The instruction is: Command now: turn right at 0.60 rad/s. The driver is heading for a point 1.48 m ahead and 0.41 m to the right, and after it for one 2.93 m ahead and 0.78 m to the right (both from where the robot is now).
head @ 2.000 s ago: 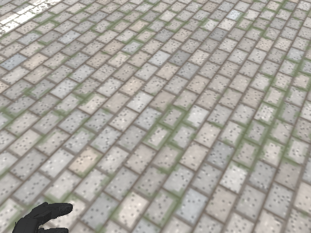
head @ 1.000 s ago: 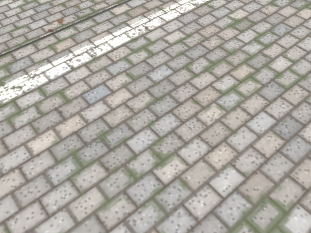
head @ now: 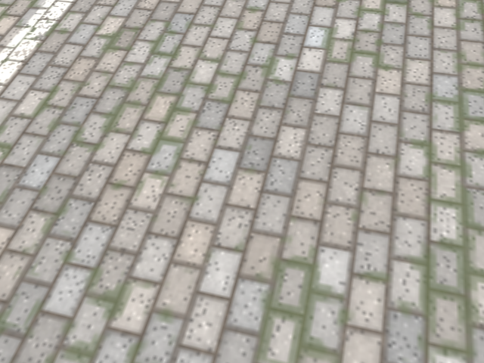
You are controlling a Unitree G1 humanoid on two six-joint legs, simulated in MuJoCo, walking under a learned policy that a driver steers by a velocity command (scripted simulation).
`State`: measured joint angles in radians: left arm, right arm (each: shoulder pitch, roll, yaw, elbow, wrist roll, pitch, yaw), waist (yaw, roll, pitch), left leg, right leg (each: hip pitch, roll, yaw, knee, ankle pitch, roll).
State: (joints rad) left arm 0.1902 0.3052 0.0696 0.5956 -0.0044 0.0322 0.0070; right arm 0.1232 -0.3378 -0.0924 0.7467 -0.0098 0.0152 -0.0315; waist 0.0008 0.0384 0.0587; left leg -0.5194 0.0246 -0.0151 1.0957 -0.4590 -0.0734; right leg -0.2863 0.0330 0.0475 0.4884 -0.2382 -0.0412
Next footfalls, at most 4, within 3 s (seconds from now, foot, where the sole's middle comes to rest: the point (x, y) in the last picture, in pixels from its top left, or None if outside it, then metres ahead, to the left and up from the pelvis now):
0.30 left None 0.08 0.13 -0.78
0.72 right None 0.01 -0.13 -0.78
1.18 left None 0.42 -0.16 -0.78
1.50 right None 0.27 -0.35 -0.78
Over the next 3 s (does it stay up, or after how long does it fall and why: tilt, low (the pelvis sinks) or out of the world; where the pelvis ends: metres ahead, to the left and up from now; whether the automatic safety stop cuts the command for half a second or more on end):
stays up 0.77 -0.39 -0.03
